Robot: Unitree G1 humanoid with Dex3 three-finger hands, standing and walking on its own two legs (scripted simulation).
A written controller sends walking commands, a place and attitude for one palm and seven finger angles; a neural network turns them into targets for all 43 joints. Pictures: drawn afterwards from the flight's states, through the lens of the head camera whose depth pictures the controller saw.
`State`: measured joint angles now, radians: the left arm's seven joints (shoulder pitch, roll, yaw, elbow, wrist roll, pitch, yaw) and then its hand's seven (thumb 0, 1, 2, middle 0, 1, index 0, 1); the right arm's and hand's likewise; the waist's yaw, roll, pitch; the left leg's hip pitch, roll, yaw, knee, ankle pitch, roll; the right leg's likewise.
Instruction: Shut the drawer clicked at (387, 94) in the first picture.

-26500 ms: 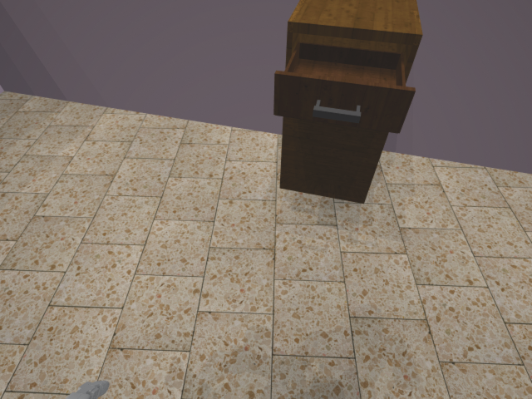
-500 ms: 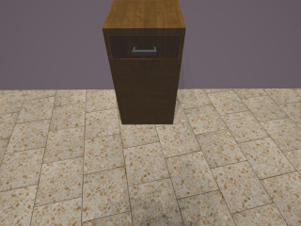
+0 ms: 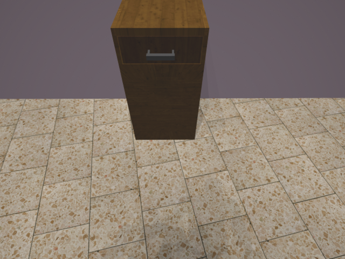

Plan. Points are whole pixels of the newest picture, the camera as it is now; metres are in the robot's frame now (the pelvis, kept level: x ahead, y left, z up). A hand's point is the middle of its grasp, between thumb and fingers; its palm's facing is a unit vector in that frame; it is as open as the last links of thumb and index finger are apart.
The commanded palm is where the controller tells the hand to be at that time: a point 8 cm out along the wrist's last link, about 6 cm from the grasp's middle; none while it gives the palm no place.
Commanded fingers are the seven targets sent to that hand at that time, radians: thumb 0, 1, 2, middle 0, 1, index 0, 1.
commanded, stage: look to check the result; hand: left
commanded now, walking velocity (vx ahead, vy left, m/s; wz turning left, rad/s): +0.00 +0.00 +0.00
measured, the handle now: (160, 54) +0.98 +0.11 -0.06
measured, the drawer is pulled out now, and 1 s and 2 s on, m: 0.00 0.00 0.00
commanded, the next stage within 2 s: stand and wait in 0.22 s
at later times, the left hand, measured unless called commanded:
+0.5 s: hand out of the picture +0.07 +0.23 -0.16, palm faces -0.02 -0.95 -0.31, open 7.4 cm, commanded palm none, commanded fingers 0.00 0.90 0.90 -0.20 -0.30 -0.20 -0.30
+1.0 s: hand out of the picture +0.09 +0.24 -0.15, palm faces -0.02 -0.94 -0.33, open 7.4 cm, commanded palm none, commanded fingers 0.00 0.90 0.90 -0.20 -0.30 -0.20 -0.30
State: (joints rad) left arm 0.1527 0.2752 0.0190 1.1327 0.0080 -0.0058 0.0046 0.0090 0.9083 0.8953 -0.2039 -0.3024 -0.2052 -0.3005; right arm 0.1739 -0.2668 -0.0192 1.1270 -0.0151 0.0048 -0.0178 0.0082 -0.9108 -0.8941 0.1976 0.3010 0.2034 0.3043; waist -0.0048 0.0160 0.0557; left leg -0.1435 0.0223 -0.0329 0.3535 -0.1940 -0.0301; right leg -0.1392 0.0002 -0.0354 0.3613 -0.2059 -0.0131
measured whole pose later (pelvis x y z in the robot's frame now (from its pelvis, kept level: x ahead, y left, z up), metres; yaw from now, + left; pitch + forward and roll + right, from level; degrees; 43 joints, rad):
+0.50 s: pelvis +0.00 +0.00 +0.00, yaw +0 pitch -1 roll +0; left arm 0.13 0.29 0.02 1.12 0.01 -0.01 0.00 0.01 0.91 0.90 -0.20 -0.30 -0.21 -0.30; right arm 0.15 -0.29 -0.02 1.12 -0.02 0.00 -0.01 0.01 -0.91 -0.89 0.20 0.30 0.20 0.30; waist -0.01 0.01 0.05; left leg -0.13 0.03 -0.03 0.33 -0.19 -0.03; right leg -0.13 0.01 -0.03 0.34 -0.20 -0.02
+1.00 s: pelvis +0.01 +0.00 +0.00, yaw -1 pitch -1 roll +0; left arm 0.11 0.32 0.02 1.12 0.01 -0.01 0.00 0.01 0.91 0.90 -0.20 -0.30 -0.21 -0.30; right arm 0.13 -0.31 -0.02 1.12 -0.01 0.00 -0.01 0.01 -0.91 -0.89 0.20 0.30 0.20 0.30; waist -0.01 0.01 0.04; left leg -0.10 0.02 -0.02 0.31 -0.19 -0.03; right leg -0.10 0.00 -0.03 0.32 -0.20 -0.01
